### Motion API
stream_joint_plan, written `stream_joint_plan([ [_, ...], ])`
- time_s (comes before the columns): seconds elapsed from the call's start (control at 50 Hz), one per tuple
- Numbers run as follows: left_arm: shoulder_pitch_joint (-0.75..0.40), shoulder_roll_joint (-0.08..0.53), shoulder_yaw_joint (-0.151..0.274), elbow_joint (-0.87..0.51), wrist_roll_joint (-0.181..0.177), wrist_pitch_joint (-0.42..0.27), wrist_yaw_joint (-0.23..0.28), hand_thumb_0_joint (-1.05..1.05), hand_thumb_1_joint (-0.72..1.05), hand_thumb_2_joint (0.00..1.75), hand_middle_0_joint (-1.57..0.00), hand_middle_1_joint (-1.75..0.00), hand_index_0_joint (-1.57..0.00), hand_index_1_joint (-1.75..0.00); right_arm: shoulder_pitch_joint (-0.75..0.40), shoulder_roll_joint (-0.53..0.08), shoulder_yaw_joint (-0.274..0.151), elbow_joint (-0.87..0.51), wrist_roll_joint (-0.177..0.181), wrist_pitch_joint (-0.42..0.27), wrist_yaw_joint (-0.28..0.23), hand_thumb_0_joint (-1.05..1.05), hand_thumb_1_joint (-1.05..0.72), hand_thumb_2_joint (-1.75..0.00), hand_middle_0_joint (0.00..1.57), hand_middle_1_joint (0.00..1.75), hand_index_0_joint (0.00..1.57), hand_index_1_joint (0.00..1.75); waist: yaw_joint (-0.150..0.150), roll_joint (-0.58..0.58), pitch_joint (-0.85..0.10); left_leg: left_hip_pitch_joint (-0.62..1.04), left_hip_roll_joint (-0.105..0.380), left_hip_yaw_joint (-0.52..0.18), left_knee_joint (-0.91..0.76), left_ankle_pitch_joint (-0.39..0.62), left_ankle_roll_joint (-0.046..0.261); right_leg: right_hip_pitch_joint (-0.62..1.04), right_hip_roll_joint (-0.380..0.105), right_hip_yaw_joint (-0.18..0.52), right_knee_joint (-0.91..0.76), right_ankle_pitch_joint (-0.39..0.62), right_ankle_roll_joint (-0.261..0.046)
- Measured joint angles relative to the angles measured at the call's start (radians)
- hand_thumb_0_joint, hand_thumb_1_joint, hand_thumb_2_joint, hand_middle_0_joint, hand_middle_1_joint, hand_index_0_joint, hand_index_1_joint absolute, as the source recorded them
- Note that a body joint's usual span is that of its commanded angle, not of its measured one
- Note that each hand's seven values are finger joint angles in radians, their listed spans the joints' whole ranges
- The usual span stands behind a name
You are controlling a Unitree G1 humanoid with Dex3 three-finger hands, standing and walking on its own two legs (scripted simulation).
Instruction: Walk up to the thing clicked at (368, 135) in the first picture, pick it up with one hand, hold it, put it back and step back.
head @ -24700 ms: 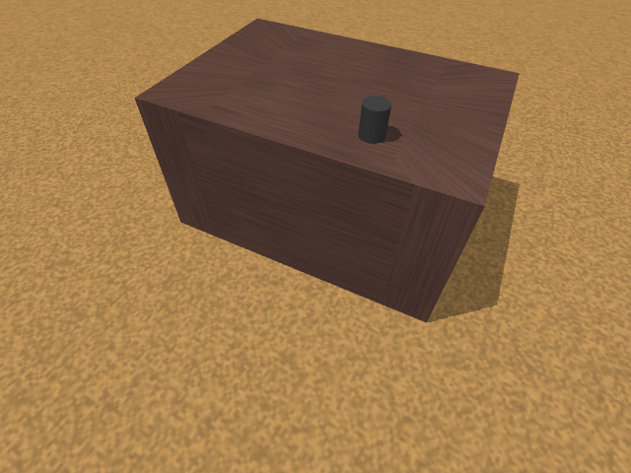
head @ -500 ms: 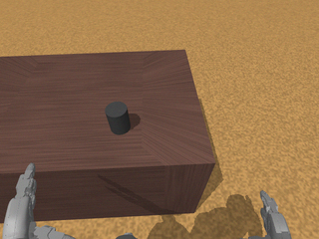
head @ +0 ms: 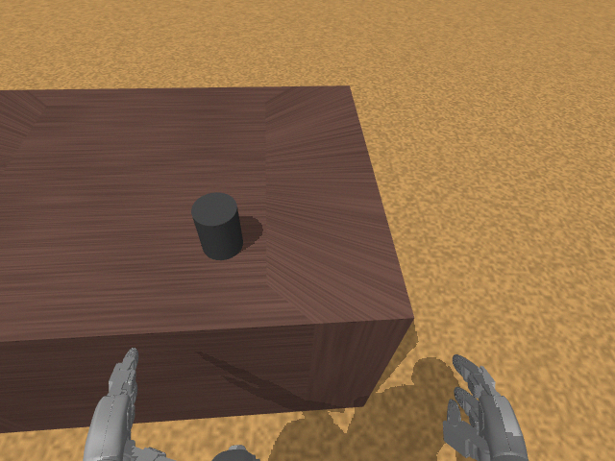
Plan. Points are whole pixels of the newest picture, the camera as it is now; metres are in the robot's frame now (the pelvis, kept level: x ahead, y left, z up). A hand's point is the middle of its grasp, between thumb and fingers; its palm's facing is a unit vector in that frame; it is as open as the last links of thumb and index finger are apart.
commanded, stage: home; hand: left
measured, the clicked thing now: (218, 227) +0.52 +0.16 -0.07
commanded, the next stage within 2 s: none
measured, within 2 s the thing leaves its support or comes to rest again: neither
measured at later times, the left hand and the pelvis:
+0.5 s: hand (172, 436) +0.17 +0.17 -0.05, palm faces +0.11 -0.97 -0.24, open 17.4 cm; pelvis +0.00 -0.01 +0.00, yaw +0 degrees
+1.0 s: hand (173, 445) +0.16 +0.17 -0.05, palm faces +0.11 -0.96 -0.24, open 17.3 cm; pelvis -0.01 -0.01 -0.01, yaw +0 degrees
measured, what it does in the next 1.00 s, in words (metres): stands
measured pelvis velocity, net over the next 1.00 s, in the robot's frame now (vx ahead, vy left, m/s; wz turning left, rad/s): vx -0.01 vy -0.01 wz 0.00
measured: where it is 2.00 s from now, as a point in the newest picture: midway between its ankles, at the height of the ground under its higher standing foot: outside the picture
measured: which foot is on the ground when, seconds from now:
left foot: down 0.00-1.00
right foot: down 0.00-1.00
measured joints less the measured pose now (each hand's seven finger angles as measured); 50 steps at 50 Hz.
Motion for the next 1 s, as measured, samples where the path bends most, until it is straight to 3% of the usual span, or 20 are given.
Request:
stream_joint_plan([
  [0.22,0.029,-0.008,-0.003,0.003,-0.002,0.009,-0.009,-0.01,-0.51,0.07,-0.06,-0.06,-0.06,-0.06,0.012,0.0,-0.009,-0.044,0.01,0.053,0.016,0.01,-0.89,-0.9,0.2,0.3,0.2,0.3,0.009,0.002,-0.002,-0.013,-0.002,0.005,0.006,-0.003,-0.002,-0.02,-0.003,0.005,0.019,-0.01,-0.001],
  [1.0,0.035,-0.009,-0.014,-0.012,0.0,-0.018,0.006,-0.01,-0.51,0.07,-0.06,-0.06,-0.06,-0.06,0.034,-0.007,-0.005,-0.097,0.011,0.098,0.003,0.01,-0.9,-0.9,0.2,0.3,0.2,0.3,0.005,0.003,-0.013,-0.042,0.003,-0.003,0.023,0.01,-0.013,-0.058,0.004,0.0,0.058,-0.011,-0.014],
])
